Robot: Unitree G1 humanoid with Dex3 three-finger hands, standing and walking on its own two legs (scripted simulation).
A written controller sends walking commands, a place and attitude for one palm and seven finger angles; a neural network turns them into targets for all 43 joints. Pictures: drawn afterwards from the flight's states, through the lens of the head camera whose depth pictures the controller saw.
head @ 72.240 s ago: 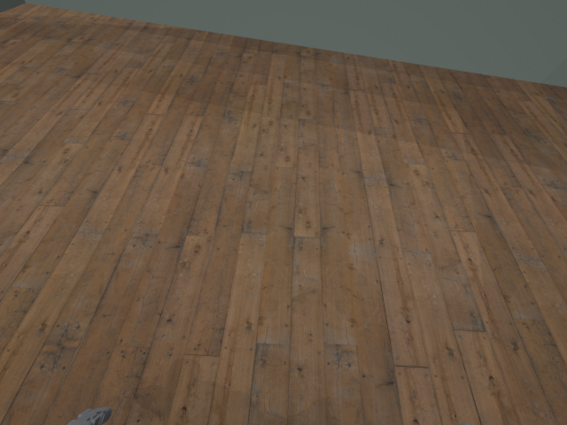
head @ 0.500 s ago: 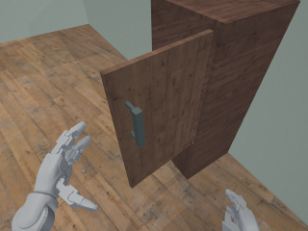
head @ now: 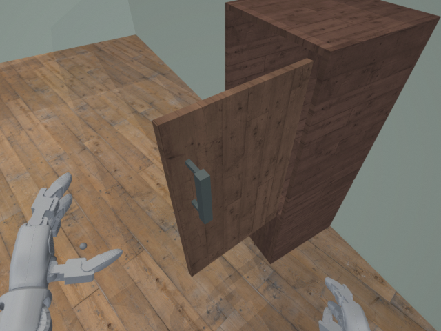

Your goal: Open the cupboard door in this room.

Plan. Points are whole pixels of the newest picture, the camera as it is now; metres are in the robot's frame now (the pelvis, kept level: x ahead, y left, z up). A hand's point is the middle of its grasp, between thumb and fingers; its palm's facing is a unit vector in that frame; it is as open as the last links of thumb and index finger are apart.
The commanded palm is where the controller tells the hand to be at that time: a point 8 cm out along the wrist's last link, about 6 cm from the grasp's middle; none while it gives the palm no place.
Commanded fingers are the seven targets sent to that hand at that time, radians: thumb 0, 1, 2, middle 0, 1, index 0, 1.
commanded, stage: draw the hand back to the body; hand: left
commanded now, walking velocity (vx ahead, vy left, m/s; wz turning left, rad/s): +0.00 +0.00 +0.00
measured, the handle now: (198, 192) +0.36 +0.09 +0.06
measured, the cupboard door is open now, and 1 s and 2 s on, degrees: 96 96 96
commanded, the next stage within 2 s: step back with the hand held close in 0.72 s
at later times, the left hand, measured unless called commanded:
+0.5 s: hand (58, 224) +0.21 +0.26 +0.15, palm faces +0.46 -0.79 -0.41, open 7.8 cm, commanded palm +0.16 +0.29 +0.17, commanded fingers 0.00 0.90 0.90 -0.20 -0.30 -0.20 -0.30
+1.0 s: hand (49, 228) +0.19 +0.26 +0.17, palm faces +0.42 -0.78 -0.47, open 7.4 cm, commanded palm +0.14 +0.29 +0.18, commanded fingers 0.00 0.90 0.90 -0.20 -0.30 -0.20 -0.30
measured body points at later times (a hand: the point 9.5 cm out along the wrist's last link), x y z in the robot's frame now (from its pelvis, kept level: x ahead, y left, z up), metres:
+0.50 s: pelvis +0.02 -0.01 +0.01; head +0.00 -0.03 +0.45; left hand +0.18 +0.30 +0.18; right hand +0.21 -0.23 -0.08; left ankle -0.01 +0.11 -0.74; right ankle -0.02 -0.13 -0.74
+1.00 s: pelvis -0.01 +0.00 +0.01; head -0.01 -0.02 +0.46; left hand +0.17 +0.30 +0.19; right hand +0.18 -0.23 -0.08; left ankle -0.01 +0.11 -0.74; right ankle -0.02 -0.13 -0.74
